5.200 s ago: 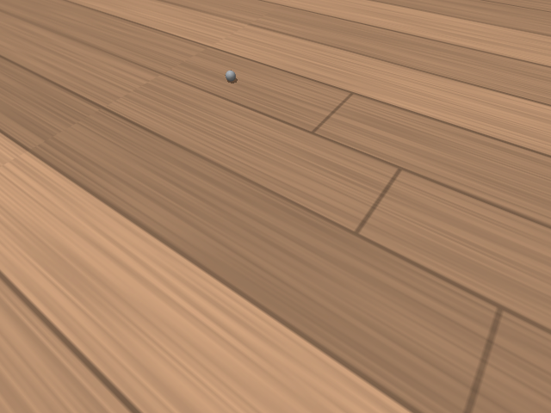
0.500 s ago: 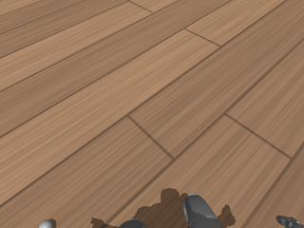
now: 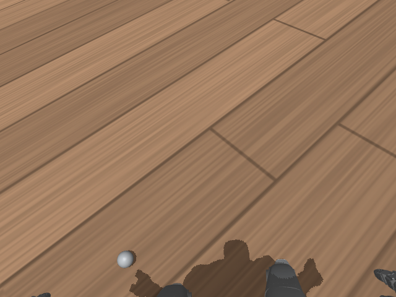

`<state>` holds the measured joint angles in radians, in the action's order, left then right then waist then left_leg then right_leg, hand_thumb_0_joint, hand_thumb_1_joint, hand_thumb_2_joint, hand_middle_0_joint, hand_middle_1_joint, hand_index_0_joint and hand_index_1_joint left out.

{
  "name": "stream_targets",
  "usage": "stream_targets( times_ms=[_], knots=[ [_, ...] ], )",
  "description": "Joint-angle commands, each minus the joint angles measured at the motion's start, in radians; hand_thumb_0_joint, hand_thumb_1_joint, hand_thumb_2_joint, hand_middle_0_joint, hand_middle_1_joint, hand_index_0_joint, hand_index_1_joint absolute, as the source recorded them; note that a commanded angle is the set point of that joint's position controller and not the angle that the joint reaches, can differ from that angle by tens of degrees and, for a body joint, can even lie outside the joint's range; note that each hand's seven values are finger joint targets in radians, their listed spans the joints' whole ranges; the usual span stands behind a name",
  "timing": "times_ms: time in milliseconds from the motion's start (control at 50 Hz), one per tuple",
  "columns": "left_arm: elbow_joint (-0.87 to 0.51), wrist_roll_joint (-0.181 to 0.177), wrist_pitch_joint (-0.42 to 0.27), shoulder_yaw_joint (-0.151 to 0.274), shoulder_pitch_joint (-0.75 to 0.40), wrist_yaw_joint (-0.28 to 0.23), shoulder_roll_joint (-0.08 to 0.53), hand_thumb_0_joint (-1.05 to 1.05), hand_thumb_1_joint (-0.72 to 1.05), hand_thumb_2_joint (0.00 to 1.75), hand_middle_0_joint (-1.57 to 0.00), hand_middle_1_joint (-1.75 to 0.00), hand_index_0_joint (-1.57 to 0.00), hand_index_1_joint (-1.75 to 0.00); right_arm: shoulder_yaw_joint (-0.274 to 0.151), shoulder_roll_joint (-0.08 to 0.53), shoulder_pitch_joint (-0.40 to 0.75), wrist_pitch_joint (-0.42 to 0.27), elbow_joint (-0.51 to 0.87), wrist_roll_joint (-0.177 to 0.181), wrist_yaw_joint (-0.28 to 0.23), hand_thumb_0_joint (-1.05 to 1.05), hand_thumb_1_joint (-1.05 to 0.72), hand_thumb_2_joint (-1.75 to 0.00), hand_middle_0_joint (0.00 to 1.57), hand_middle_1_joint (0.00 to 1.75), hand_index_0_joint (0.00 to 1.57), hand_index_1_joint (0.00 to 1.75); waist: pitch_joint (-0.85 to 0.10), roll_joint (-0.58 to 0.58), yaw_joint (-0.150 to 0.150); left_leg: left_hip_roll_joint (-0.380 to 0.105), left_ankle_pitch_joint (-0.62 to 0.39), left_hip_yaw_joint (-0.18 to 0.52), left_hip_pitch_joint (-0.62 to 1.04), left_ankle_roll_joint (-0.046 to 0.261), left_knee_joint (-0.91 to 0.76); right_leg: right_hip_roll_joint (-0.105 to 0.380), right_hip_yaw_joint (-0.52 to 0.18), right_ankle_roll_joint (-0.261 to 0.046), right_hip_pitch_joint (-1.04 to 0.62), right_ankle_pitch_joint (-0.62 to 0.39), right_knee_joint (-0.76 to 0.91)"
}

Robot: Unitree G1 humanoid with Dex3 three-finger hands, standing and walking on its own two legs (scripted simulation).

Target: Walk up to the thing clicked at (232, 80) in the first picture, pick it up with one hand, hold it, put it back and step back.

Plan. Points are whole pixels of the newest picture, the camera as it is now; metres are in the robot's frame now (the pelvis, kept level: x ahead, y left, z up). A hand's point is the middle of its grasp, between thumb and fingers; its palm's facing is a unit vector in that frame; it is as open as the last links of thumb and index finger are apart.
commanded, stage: walk up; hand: left
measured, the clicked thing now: (125, 259) +0.35 +0.43 -0.68
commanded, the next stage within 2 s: none
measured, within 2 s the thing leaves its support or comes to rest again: neither
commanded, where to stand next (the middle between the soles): -0.08 +0.25 m, yaw -10 degrees
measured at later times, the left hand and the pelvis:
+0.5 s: hand out of the picture -0.04 +0.48 -0.09, palm faces -0.09 -0.82 -0.57, open 7.3 cm; pelvis -0.12 +0.19 +0.02, yaw -3 degrees
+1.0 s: hand out of the picture -0.08 +0.59 -0.13, palm faces -0.18 -0.91 -0.38, open 7.4 cm; pelvis -0.16 +0.31 +0.03, yaw -9 degrees
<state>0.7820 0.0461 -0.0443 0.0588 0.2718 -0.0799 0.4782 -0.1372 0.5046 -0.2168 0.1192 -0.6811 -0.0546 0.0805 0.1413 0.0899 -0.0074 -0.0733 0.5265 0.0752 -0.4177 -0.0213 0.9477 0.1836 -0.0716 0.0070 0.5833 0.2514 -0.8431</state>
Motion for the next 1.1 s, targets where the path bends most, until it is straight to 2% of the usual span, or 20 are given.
stream_targets(
  times_ms=[0,20,60,120,200,260,300,320,380,540,600,620,640,660,720,920,1020,1040,1060,1080],
  knots=[
    [-0.057,-0.032,0.006,0.065,-0.053,-0.055,0.174,0.0,0.9,0.9,-0.2,-0.3,-0.2,-0.3,-0.082,0.31,-0.166,-0.039,0.051,-0.014,-0.023,0.0,-0.9,-0.9,0.2,0.3,0.2,0.3,-0.12,0.338,-0.133,-0.212,-0.065,0.437,0.081,0.199,-0.547,-0.289,0.138,-0.041,0.257,0.42,-0.332],
    [-0.045,-0.025,0.002,0.069,-0.122,-0.072,0.221,0.0,0.9,0.9,-0.2,-0.3,-0.2,-0.3,-0.082,0.344,-0.05,-0.041,0.062,0.0,-0.033,0.0,-0.9,-0.9,0.2,0.3,0.2,0.3,-0.051,0.305,-0.13,-0.295,0.017,0.583,-0.094,0.326,-0.633,-0.234,0.026,-0.06,0.198,0.402,-0.449],
    [0.018,-0.053,0.004,0.076,-0.042,-0.056,0.202,0.0,0.9,0.9,-0.2,-0.3,-0.2,-0.3,-0.044,0.194,0.04,-0.048,0.097,-0.018,-0.05,0.0,-0.9,-0.9,0.2,0.3,0.2,0.3,0.006,0.051,-0.061,-0.163,-0.174,0.31,-0.092,0.235,-0.487,-0.235,-0.034,-0.055,0.18,0.283,-0.507],
    [0.071,-0.063,0.002,0.074,0.088,-0.035,0.201,0.0,0.9,0.9,-0.2,-0.3,-0.2,-0.3,-0.031,0.169,0.082,-0.054,0.108,-0.011,-0.053,0.0,-0.9,-0.9,0.2,0.3,0.2,0.3,-0.087,0.16,-0.025,-0.116,-0.396,0.185,0.031,0.245,-0.391,-0.209,0.086,-0.043,0.046,0.24,-0.426],
    [0.029,-0.067,0.001,0.059,0.111,-0.03,0.154,0.0,0.9,0.9,-0.2,-0.3,-0.2,-0.3,-0.018,0.137,0.021,-0.041,0.128,-0.025,-0.05,0.0,-0.9,-0.9,0.2,0.3,0.2,0.3,-0.121,0.172,-0.031,-0.148,-0.591,0.192,0.098,0.264,-0.354,-0.173,0.114,-0.039,-0.09,0.251,-0.12],
    [0.053,-0.043,-0.012,0.071,0.266,-0.042,0.174,0.0,0.9,0.9,-0.2,-0.3,-0.2,-0.3,0.002,0.082,0.032,-0.02,0.153,-0.008,-0.043,0.0,-0.9,-0.9,0.2,0.3,0.2,0.3,-0.182,0.015,0.05,-0.054,-0.55,0.091,-0.044,0.141,-0.146,-0.131,0.042,-0.071,-0.451,-0.02,0.336],
    [-0.027,-0.018,-0.014,0.106,0.17,-0.047,0.304,0.0,0.9,0.9,-0.2,-0.3,-0.2,-0.3,0.003,0.064,-0.075,-0.019,0.149,-0.007,-0.054,0.0,-0.9,-0.9,0.2,0.3,0.2,0.3,-0.17,-0.207,0.01,0.097,0.112,0.059,-0.379,0.008,0.225,0.284,-0.474,-0.265,-0.563,-0.378,0.342],
    [-0.061,-0.016,-0.015,0.115,0.105,-0.06,0.349,0.0,0.9,0.9,-0.2,-0.3,-0.2,-0.3,-0.021,0.125,-0.025,-0.007,0.168,-0.015,-0.067,0.0,-0.9,-0.9,0.2,0.3,0.2,0.3,-0.211,-0.209,0.024,0.062,0.135,0.171,-0.326,0.046,0.417,0.403,-0.619,-0.389,-0.417,-0.353,0.397],
    [-0.064,-0.025,-0.021,0.093,0.012,-0.058,0.263,0.0,0.9,0.9,-0.2,-0.3,-0.2,-0.3,-0.051,0.146,-0.047,-0.012,0.123,0.005,-0.051,0.0,-0.9,-0.9,0.2,0.3,0.2,0.3,-0.103,-0.105,-0.033,0.11,-0.053,0.176,-0.227,0.008,0.546,0.173,-0.255,-0.282,-0.201,-0.191,0.336],
    [-0.069,0.015,-0.004,0.122,-0.002,-0.032,0.279,0.0,0.9,0.9,-0.2,-0.3,-0.2,-0.3,-0.039,0.099,-0.064,-0.016,0.054,0.031,-0.027,0.0,-0.9,-0.9,0.2,0.3,0.2,0.3,-0.168,-0.382,0.029,0.034,0.053,-0.051,-0.019,-0.01,-0.011,0.031,-0.052,-0.178,-0.217,0.234,0.299],
    [-0.031,0.0,0.025,0.093,0.004,-0.008,0.21,0.0,0.9,0.9,-0.2,-0.3,-0.2,-0.3,-0.048,0.103,-0.214,-0.054,-0.063,0.02,-0.047,0.0,-0.9,-0.9,0.2,0.3,0.2,0.3,-0.175,-0.158,-0.049,0.098,-0.075,-0.124,0.287,0.003,-0.336,-0.054,0.007,-0.107,0.022,0.335,0.004],
    [-0.029,-0.01,0.033,0.069,0.013,-0.007,0.122,0.0,0.9,0.9,-0.2,-0.3,-0.2,-0.3,-0.045,0.143,-0.216,-0.067,-0.063,0.001,-0.056,0.0,-0.9,-0.9,0.2,0.3,0.2,0.3,-0.099,0.053,-0.058,0.007,0.154,0.123,0.198,0.057,-0.459,-0.162,0.045,-0.077,0.159,0.369,-0.234],
    [-0.065,-0.018,0.02,0.067,-0.108,-0.021,0.125,0.0,0.9,0.9,-0.2,-0.3,-0.2,-0.3,-0.058,0.303,-0.121,-0.069,-0.034,0.024,-0.057,0.0,-0.9,-0.9,0.2,0.3,0.2,0.3,-0.013,0.288,-0.086,-0.257,0.313,0.577,-0.048,0.195,-0.672,-0.241,0.027,-0.035,0.232,0.4,-0.319],
    [-0.059,-0.005,0.007,0.073,-0.207,-0.02,0.189,0.0,0.9,0.9,-0.2,-0.3,-0.2,-0.3,-0.048,0.315,0.032,-0.078,-0.023,0.032,-0.062,0.0,-0.9,-0.9,0.2,0.3,0.2,0.3,0.098,0.169,-0.064,-0.36,0.418,0.743,-0.228,0.308,-0.752,-0.172,-0.065,-0.035,0.162,0.33,-0.394],
    [0.081,-0.047,0.017,0.077,-0.017,0.02,0.177,0.0,0.9,0.9,-0.2,-0.3,-0.2,-0.3,-0.01,0.215,0.1,-0.127,-0.047,0.017,-0.095,0.0,-0.9,-0.9,0.2,0.3,0.2,0.3,0.041,0.041,0.025,-0.183,0.207,0.386,-0.06,0.16,-0.546,-0.187,-0.1,-0.037,0.107,0.145,-0.379],
    [0.032,-0.005,0.033,0.079,-0.111,0.093,0.145,0.0,0.9,0.9,-0.2,-0.3,-0.2,-0.3,-0.004,0.214,-0.142,-0.199,-0.156,0.027,-0.125,0.0,-0.9,-0.9,0.2,0.3,0.2,0.3,-0.077,0.065,-0.048,-0.27,-0.312,0.329,0.342,0.249,-0.459,-0.161,-0.024,-0.035,0.059,0.313,-0.064],
    [0.063,-0.02,0.006,0.07,-0.023,0.097,0.11,0.0,0.9,0.9,-0.2,-0.3,-0.2,-0.3,0.016,0.192,-0.086,-0.191,-0.134,0.045,-0.12,0.0,-0.9,-0.9,0.2,0.3,0.2,0.3,-0.149,0.102,0.02,-0.189,-0.695,0.105,0.271,0.191,-0.296,-0.192,0.108,-0.06,-0.222,0.124,0.227],
    [0.083,-0.018,-0.001,0.078,0.038,0.091,0.136,0.0,0.9,0.9,-0.2,-0.3,-0.2,-0.3,0.029,0.161,-0.059,-0.188,-0.118,0.055,-0.119,0.0,-0.9,-0.9,0.2,0.3,0.2,0.3,-0.194,0.048,0.056,-0.119,-0.718,-0.001,0.156,0.132,-0.176,-0.192,0.078,-0.082,-0.42,0.039,0.334],
    [0.101,-0.013,-0.009,0.104,0.128,0.082,0.224,0.0,0.9,0.9,-0.2,-0.3,-0.2,-0.3,0.056,0.085,-0.056,-0.19,-0.09,0.066,-0.12,0.0,-0.9,-0.9,0.2,0.3,0.2,0.3,-0.236,-0.177,0.092,-0.016,-0.532,-0.058,-0.091,0.06,0.062,-0.046,-0.239,-0.134,-0.633,-0.046,0.373],
    [0.092,-0.027,-0.009,0.106,0.134,0.08,0.272,0.0,0.9,0.9,-0.2,-0.3,-0.2,-0.3,0.058,0.082,0.023,-0.19,-0.066,0.066,-0.126,0.0,-0.9,-0.9,0.2,0.3,0.2,0.3,-0.201,-0.285,0.11,0.087,-0.04,-0.132,-0.277,0.045,0.156,0.143,-0.503,-0.3,-0.658,-0.184,0.413]
  ],
)
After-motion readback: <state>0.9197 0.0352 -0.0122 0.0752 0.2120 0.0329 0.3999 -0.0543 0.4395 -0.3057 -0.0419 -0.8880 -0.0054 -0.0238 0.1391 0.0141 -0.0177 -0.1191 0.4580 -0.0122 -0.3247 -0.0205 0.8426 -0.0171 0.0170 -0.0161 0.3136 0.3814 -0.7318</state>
